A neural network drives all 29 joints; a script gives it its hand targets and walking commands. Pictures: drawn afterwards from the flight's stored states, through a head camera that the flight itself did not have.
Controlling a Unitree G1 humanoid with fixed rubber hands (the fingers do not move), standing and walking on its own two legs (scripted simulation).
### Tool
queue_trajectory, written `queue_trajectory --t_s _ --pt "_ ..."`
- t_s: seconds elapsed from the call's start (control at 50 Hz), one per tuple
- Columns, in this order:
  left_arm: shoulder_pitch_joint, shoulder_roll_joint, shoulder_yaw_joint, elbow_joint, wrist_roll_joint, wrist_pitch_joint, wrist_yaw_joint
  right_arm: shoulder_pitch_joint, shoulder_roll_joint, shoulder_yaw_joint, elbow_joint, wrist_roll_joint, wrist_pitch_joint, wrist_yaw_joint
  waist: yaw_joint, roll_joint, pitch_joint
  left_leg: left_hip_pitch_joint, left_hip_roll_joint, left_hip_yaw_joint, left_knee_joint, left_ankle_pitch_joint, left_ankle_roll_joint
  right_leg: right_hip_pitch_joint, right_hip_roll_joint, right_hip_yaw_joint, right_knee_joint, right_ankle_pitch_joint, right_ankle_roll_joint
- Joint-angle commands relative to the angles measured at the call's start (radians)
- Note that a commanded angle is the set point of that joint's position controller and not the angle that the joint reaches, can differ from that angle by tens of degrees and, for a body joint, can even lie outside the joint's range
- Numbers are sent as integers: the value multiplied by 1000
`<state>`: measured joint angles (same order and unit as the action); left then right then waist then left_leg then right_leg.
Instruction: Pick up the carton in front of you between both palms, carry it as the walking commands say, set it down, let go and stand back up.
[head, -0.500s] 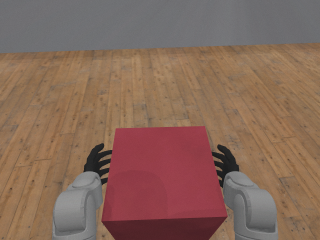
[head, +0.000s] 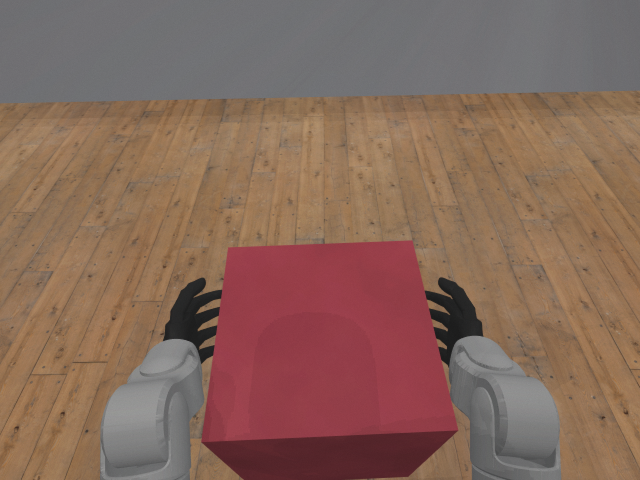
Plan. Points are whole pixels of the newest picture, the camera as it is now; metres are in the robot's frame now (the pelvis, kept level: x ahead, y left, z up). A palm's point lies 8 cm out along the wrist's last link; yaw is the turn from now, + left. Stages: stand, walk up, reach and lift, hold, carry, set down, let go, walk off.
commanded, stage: carry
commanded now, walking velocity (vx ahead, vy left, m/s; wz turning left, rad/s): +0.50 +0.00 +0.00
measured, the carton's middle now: (325, 370) +0.25 +0.00 +0.01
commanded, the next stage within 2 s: none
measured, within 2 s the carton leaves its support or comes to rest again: neither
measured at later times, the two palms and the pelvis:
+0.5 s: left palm (222, 156) +0.59 +0.17 +0.08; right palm (403, 164) +0.56 -0.12 +0.09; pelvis +0.33 +0.05 +0.00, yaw -4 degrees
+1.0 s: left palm (263, 73) +0.88 +0.13 +0.09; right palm (402, 77) +0.88 -0.17 +0.07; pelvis +0.63 -0.01 +0.00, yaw -1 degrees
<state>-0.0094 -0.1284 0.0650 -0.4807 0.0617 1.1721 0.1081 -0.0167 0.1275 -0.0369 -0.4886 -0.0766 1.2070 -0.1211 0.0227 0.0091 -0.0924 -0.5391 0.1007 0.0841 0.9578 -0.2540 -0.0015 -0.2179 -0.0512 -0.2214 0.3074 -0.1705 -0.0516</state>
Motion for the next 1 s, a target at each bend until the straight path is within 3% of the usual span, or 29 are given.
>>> queue_trajectory --t_s 0.0,0.08,0.16,0.2,0.22,0.24,0.26,0.28,0.3,0.32,0.34,0.36,0.42,0.5,0.6,0.64,0.68,0.7,0.72,0.74,0.76,0.78,0.8,0.82,0.84,0.94,0.98 --pt "-378 -872 -703 -93 -348 8 -201 -387 883 686 -91 306 -31 172 -15 -140 -160 -74 17 21 -188 86 -21 222 -230 188 -181 52 -78" --pt "-353 -799 -677 -94 -325 28 -184 -379 813 676 -112 311 -8 162 -10 -152 -89 -34 -9 84 -374 170 -19 227 -202 110 -171 146 -61" --pt "-353 -746 -655 -77 -303 54 -163 -401 749 654 -107 323 20 161 -9 -175 -36 23 -19 125 -452 180 6 261 -208 88 -107 230 -36" --pt "-368 -739 -659 -74 -303 64 -156 -395 736 635 -91 324 29 162 -32 -142 -81 240 -77 199 -515 143 19 206 -171 10 90 376 -4" --pt "-375 -733 -662 -73 -302 69 -153 -379 729 625 -74 323 31 163 -45 -87 -149 448 -83 184 -511 90 25 114 -128 -24 274 391 21" --pt "-389 -728 -664 -89 -304 75 -153 -375 725 614 -66 318 31 163 -64 102 -208 599 113 -158 -634 -78 79 -67 -57 -33 539 200 71" --pt "-419 -748 -685 -112 -315 79 -155 -380 745 604 -37 318 26 166 -59 351 -264 797 316 -552 -742 -40 200 -358 59 40 795 -232 97" --pt "-421 -783 -698 -94 -324 75 -159 -377 785 612 -56 334 21 172 -54 299 -253 779 334 -547 -746 123 226 -440 19 174 943 -321 68" --pt "-428 -832 -706 -87 -328 65 -166 -394 828 626 -62 345 14 180 -57 226 -256 746 306 -445 -709 253 220 -460 -18 202 986 -295 40" --pt "-431 -871 -710 -82 -331 52 -173 -407 870 639 -65 351 3 188 -52 112 -265 708 287 -359 -694 290 197 -459 -56 221 948 -231 28" --pt "-431 -902 -712 -76 -333 40 -178 -430 902 654 -77 359 -8 194 -46 54 -251 643 266 -289 -715 299 163 -428 -79 222 870 -177 25" --pt "-424 -925 -715 -66 -327 28 -181 -447 920 667 -86 366 -17 199 -40 64 -250 612 246 -229 -741 255 135 -398 -86 211 803 -138 27" --pt "-357 -941 -711 -50 -295 2 -175 -425 911 688 -100 378 -34 211 -39 104 -220 597 222 -136 -798 208 136 -395 -66 153 638 -83 47" --pt "-349 -896 -708 -89 -285 0 -161 -398 852 691 -128 373 -33 211 -38 117 -137 597 171 -20 -817 283 126 -409 -51 86 392 34 68" --pt "-359 -802 -702 -113 -305 36 -153 -369 759 652 -123 340 -3 189 -42 147 -45 607 147 61 -790 392 95 -348 -22 19 225 132 46" --pt "-366 -774 -692 -113 -314 49 -152 -372 736 640 -121 328 10 178 -36 156 -45 609 143 92 -716 496 76 -252 -3 -12 196 122 30" --pt "-353 -761 -675 -92 -318 60 -152 -374 721 633 -121 321 24 170 -12 109 -113 528 80 176 -440 644 31 23 75 -78 131 80 26" --pt "-345 -758 -666 -87 -315 65 -154 -379 708 630 -121 321 30 167 6 50 -175 396 47 173 -244 502 0 213 -10 23 119 121 22" --pt "-360 -744 -651 -76 -312 63 -157 -399 725 651 -142 329 37 166 9 -203 -276 127 -57 143 86 227 -56 440 -289 456 58 186 -107" --pt "-340 -775 -659 -59 -321 62 -162 -393 734 650 -131 331 38 170 2 -328 -294 -2 -131 48 293 -248 -54 461 -392 642 -43 482 -202" --pt "-346 -808 -662 -71 -330 58 -171 -402 785 663 -118 336 29 173 -4 -241 -299 -33 -72 -49 379 -268 -24 433 -386 529 -2 652 -204" --pt "-355 -857 -671 -74 -336 47 -179 -411 825 669 -115 339 19 179 -5 -159 -305 -34 -34 -73 361 -239 0 390 -355 425 22 721 -179" --pt "-372 -895 -680 -73 -338 34 -187 -421 865 677 -107 341 6 185 -12 -87 -281 -22 5 -88 267 -180 11 326 -327 344 9 705 -137" --pt "-383 -927 -693 -74 -343 23 -193 -425 899 687 -108 341 -5 188 -18 -84 -266 18 21 -80 131 -133 11 276 -294 272 -16 645 -84" --pt "-388 -945 -698 -78 -346 13 -198 -423 923 696 -106 336 -16 188 -19 -113 -260 57 1 -46 30 -105 4 249 -266 222 -27 629 -60" --pt "-334 -920 -701 -92 -342 -8 -215 -358 929 708 -116 313 -46 177 -15 -177 -264 157 -59 47 -326 2 -21 236 -217 77 -8 720 -72" --pt "-329 -895 -701 -119 -337 -7 -210 -383 903 715 -155 326 -39 176 -8 -194 -259 184 -59 67 -392 89 -27 234 -208 58 6 666 -59"
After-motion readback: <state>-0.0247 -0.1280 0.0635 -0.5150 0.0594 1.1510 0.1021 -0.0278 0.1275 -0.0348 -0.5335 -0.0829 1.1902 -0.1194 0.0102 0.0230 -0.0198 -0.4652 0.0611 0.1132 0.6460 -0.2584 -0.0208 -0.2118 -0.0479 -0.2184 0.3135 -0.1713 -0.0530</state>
